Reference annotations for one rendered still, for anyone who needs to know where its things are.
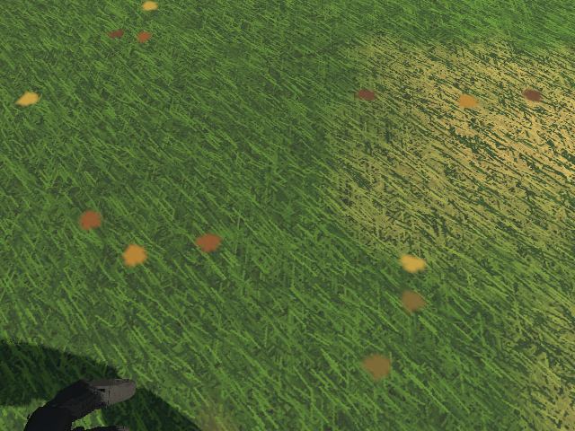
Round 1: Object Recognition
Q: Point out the robot left hand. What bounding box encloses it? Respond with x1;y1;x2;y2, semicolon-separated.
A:
23;378;137;431

